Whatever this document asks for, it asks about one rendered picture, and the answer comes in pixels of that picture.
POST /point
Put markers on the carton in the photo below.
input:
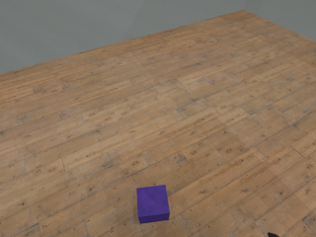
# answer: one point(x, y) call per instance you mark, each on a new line
point(152, 204)

